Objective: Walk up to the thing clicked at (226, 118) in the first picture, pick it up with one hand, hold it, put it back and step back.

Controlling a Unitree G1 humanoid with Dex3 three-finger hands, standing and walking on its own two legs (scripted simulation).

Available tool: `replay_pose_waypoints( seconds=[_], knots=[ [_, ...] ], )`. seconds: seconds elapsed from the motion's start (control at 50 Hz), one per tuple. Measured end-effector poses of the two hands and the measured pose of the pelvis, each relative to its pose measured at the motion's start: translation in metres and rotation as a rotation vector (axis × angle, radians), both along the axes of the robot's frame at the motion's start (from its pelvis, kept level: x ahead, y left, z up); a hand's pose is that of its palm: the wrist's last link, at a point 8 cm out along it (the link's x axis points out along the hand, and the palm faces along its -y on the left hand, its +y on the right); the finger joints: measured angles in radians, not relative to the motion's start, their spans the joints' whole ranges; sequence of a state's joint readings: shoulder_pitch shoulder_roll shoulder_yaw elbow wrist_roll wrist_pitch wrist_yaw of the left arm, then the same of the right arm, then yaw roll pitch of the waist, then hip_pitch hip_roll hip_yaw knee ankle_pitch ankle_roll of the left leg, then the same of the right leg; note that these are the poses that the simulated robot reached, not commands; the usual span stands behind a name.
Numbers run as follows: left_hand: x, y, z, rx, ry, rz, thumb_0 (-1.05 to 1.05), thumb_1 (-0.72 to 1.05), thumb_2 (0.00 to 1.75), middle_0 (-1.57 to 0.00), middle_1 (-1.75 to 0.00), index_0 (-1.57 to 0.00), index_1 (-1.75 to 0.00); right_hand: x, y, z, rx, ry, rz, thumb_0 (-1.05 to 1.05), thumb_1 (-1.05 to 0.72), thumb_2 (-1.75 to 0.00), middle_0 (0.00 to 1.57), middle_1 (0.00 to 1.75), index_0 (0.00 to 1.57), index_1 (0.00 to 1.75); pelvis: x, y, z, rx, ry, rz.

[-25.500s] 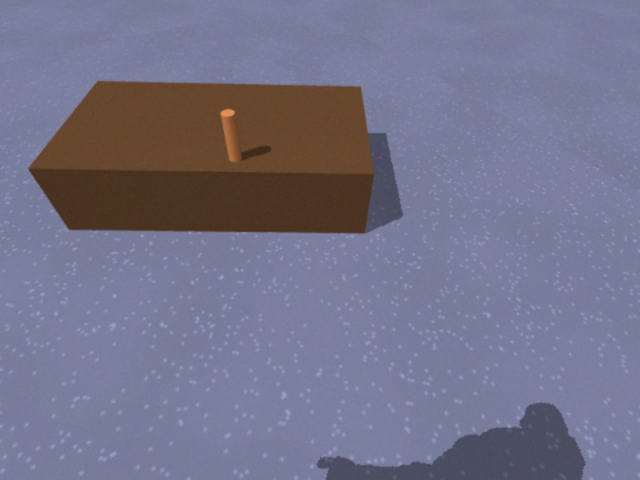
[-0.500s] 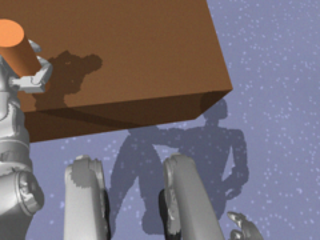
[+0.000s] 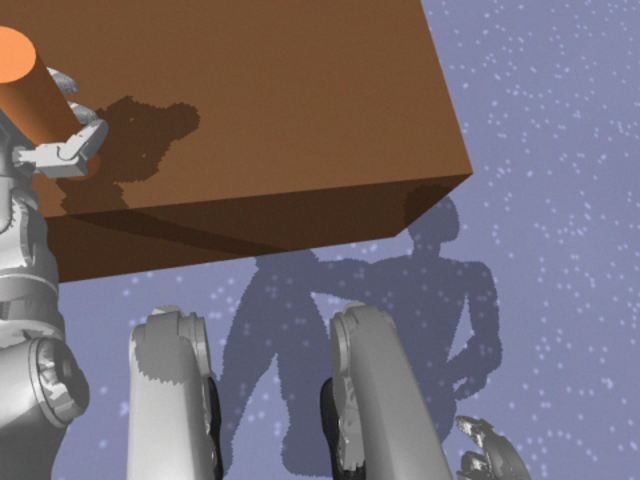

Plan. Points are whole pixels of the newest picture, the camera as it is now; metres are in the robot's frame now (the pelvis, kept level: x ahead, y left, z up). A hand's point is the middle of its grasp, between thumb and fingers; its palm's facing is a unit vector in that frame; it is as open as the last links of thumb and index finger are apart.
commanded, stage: open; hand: left
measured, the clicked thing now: (47, 120) +0.49 +0.27 +0.01
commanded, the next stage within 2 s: withdraw in 0.26 s
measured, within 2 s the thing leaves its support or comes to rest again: neither
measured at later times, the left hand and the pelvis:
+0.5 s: hand (57, 122) +0.50 +0.27 +0.00, palm faces +0.20 -0.98 -0.02, open 14.4 cm; pelvis +0.00 +0.00 +0.00, yaw +0 degrees
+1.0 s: hand out of the picture +0.46 +0.35 +0.13, palm faces +0.28 -0.93 -0.25, open 16.8 cm; pelvis +0.02 +0.01 +0.14, yaw +2 degrees
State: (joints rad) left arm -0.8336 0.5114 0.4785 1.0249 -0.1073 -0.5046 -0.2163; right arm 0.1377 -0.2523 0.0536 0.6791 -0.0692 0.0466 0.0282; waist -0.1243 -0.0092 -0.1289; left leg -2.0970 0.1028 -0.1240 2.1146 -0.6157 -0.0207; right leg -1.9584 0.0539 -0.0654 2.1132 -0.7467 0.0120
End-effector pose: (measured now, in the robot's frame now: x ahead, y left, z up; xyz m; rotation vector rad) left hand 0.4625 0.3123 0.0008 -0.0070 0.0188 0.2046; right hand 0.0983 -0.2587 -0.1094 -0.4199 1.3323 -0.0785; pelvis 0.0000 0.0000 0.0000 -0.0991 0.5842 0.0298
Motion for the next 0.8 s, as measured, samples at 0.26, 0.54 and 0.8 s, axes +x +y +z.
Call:
replay_pose_waypoints(
  seconds=[0.26,0.54,0.8],
  knots=[
    [0.004,0.0,0.002,0.011,0.001,-0.005,0.0,-0.19,0.42,-0.76,-0.63,-0.78,-0.61,-0.001,0.002,0.0,-0.002,0.011,-0.012,0.01,-0.92,-0.89,0.2,0.3,0.2,0.3,0.002,0.001,0.001,0.0,0.009,0.003],
    [0.003,0.007,0.008,0.032,-0.014,0.003,0.0,-0.33,0.16,-0.38,-0.26,-0.39,-0.24,0.005,-0.002,0.001,-0.007,0.004,-0.014,0.01,-0.91,-0.89,0.21,0.3,0.2,0.3,0.003,0.0,0.003,-0.001,0.006,-0.003],
    [-0.004,0.067,0.127,0.086,-0.028,0.077,-0.01,-0.36,0.08,-0.17,-0.11,-0.18,-0.09,0.018,0.011,0.063,0.012,-0.067,-0.054,0.01,-0.91,-0.89,0.21,0.3,0.2,0.3,0.01,0.002,0.064,-0.004,-0.01,0.021]
  ],
)
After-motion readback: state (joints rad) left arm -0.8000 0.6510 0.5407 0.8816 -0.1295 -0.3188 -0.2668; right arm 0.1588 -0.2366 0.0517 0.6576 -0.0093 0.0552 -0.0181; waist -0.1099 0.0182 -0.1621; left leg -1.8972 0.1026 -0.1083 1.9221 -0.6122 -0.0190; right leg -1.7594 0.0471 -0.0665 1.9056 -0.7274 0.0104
